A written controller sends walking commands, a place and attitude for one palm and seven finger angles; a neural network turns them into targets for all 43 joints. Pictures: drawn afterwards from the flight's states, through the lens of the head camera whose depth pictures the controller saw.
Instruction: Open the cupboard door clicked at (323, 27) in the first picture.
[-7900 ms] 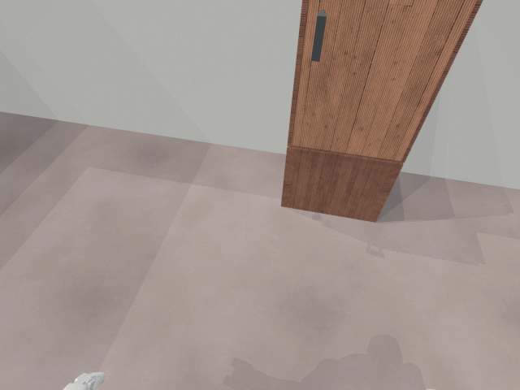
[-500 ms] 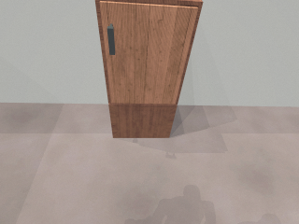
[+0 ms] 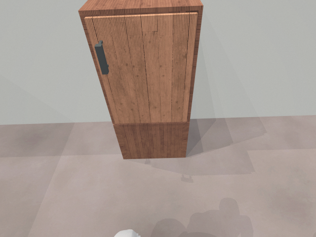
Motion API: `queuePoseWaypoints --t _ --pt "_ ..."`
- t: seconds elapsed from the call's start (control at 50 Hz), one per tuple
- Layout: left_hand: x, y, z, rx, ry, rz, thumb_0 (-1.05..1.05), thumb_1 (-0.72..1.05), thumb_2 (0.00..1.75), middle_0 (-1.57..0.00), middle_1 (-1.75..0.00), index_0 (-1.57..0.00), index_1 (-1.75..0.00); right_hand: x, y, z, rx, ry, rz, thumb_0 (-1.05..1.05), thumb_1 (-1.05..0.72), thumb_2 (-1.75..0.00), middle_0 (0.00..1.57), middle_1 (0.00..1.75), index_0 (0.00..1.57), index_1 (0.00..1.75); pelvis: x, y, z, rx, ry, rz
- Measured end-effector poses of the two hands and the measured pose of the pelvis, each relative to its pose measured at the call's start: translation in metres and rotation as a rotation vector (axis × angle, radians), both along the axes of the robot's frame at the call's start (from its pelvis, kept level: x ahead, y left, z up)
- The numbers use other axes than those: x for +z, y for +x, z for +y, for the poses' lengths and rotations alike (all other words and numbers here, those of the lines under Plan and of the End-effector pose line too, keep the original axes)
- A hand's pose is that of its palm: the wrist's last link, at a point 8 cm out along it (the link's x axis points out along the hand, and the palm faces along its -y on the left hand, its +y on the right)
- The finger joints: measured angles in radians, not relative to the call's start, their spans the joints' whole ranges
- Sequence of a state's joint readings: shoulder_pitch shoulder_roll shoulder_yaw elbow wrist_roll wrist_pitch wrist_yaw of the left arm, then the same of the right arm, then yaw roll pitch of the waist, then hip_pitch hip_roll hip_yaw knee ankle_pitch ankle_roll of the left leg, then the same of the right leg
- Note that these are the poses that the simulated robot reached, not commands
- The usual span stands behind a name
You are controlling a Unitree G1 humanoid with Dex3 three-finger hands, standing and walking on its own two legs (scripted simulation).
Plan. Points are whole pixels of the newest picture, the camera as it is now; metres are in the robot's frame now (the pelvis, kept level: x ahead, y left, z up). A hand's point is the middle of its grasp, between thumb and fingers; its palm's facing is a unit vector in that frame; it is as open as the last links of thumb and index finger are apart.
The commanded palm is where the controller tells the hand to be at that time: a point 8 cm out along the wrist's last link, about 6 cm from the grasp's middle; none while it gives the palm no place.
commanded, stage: take the last steps up to it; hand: left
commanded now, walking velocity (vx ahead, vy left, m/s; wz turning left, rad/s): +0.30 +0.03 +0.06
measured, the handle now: (103, 57) +0.78 +0.28 +0.09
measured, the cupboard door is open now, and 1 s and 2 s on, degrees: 0 0 0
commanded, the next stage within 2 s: come to a stop and stand still in 0.38 s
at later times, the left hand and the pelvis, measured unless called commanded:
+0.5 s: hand out of the picture +0.15 +0.24 -0.19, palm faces +0.07 -0.98 -0.16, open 7.3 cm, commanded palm none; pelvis +0.18 +0.07 -0.01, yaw -1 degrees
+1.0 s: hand (101, 198) +0.28 +0.22 -0.17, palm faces +0.03 -0.97 -0.25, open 7.3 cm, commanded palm none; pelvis +0.20 +0.04 -0.01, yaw +0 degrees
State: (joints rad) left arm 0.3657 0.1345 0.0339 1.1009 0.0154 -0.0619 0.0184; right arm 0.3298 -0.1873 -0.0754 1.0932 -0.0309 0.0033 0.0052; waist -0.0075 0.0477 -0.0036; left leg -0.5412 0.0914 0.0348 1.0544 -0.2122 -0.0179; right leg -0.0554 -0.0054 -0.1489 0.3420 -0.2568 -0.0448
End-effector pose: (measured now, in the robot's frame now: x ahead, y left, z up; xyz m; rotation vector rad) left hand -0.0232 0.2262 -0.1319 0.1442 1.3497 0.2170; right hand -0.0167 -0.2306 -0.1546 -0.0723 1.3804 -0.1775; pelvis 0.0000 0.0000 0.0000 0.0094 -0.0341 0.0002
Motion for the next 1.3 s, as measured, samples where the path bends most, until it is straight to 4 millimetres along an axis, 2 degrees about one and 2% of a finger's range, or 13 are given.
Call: queuePoseWaypoints --t 0.1,0.18,0.28,0.34,0.44,0.58,0.66,0.74,0.82,0.92,1.12,1.18,1.3 --pt "-0.005 -0.030 -0.018 0.073 -0.059 0.139 0.00 0.93 0.90 -0.20 -0.29 -0.20 -0.30 0.005 0.097 0.003 0.074 -0.012 -0.119 0.00 -0.91 -0.90 0.19 0.30 0.20 0.30 -0.002 0.034 0.007 0.013 -0.012 0.007" --pt "-0.008 -0.039 -0.028 0.130 -0.112 0.242 0.00 0.92 0.90 -0.20 -0.29 -0.20 -0.30 0.010 0.174 0.022 0.145 -0.014 -0.191 0.00 -0.91 -0.90 0.19 0.30 0.20 0.30 -0.007 0.065 0.018 0.020 -0.019 0.018" --pt "-0.018 -0.027 -0.021 0.177 -0.165 0.350 0.00 0.91 0.90 -0.20 -0.30 -0.20 -0.30 0.008 0.263 0.059 0.225 -0.027 -0.272 0.00 -0.91 -0.90 0.19 0.30 0.20 0.30 -0.021 0.111 0.043 0.020 -0.025 0.033" --pt "-0.027 0.003 -0.002 0.164 -0.175 0.367 0.00 0.91 0.90 -0.20 -0.30 -0.21 -0.30 0.007 0.291 0.078 0.224 -0.038 -0.317 0.00 -0.91 -0.90 0.19 0.30 0.20 0.30 -0.027 0.133 0.058 0.010 -0.020 0.023" --pt "-0.029 0.101 0.042 0.074 -0.119 0.216 0.01 0.91 0.90 -0.20 -0.29 -0.20 -0.30 0.015 0.283 0.091 0.123 -0.037 -0.285 -0.01 -0.91 -0.90 0.20 0.30 0.20 0.30 -0.014 0.163 0.070 -0.018 -0.011 0.005" --pt "-0.019 0.250 0.078 -0.024 -0.032 -0.071 0.00 0.91 0.90 -0.20 -0.29 -0.20 -0.30 0.020 0.262 0.067 0.052 -0.099 -0.181 -0.04 -0.95 -0.90 0.20 0.30 0.20 0.30 -0.005 0.197 0.073 -0.013 0.002 0.010" --pt "-0.012 0.306 0.073 -0.064 -0.010 -0.160 0.00 0.92 0.90 -0.19 -0.29 -0.20 -0.30 0.010 0.242 0.065 0.032 -0.078 -0.073 -0.03 -0.93 -0.90 0.20 0.30 0.20 0.30 -0.007 0.211 0.065 -0.003 0.006 0.000" --pt "-0.010 0.336 0.059 -0.110 0.010 -0.179 0.00 0.91 0.90 -0.20 -0.29 -0.20 -0.30 -0.005 0.227 0.063 -0.016 -0.033 0.001 -0.01 -0.92 -0.90 0.20 0.30 0.20 0.30 -0.013 0.222 0.051 -0.014 0.023 -0.003" --pt "-0.009 0.341 0.042 -0.144 0.023 -0.161 0.00 0.91 0.90 -0.20 -0.29 -0.20 -0.30 -0.017 0.217 0.057 -0.054 0.007 0.052 -0.01 -0.91 -0.90 0.20 0.30 0.20 0.30 -0.017 0.222 0.040 -0.015 0.013 0.004" --pt "-0.007 0.321 0.033 -0.106 0.021 -0.142 0.00 0.91 0.90 -0.20 -0.29 -0.20 -0.30 -0.018 0.215 0.050 -0.029 0.012 0.083 0.00 -0.91 -0.90 0.20 0.30 0.20 0.30 -0.014 0.209 0.036 0.002 0.018 0.008" --pt "-0.015 0.254 0.066 -0.030 0.020 -0.106 0.00 0.91 0.90 -0.20 -0.30 -0.21 -0.30 -0.004 0.230 0.051 0.055 -0.043 -0.055 0.00 -0.91 -0.90 0.19 0.30 0.20 0.30 -0.014 0.175 0.054 0.001 0.011 0.019" --pt "-0.025 0.229 0.080 -0.005 -0.002 -0.074 0.00 0.91 0.90 -0.20 -0.30 -0.21 -0.30 0.001 0.223 0.060 0.062 -0.073 -0.096 0.00 -0.91 -0.90 0.19 0.30 0.20 0.30 -0.017 0.167 0.065 -0.005 -0.001 0.009" --pt "-0.020 0.190 0.084 0.016 -0.037 0.001 0.00 0.91 0.90 -0.20 -0.29 -0.20 -0.30 0.014 0.197 0.081 0.068 -0.059 -0.061 0.00 -0.91 -0.90 0.19 0.30 0.20 0.30 -0.003 0.166 0.071 0.001 -0.012 0.012"
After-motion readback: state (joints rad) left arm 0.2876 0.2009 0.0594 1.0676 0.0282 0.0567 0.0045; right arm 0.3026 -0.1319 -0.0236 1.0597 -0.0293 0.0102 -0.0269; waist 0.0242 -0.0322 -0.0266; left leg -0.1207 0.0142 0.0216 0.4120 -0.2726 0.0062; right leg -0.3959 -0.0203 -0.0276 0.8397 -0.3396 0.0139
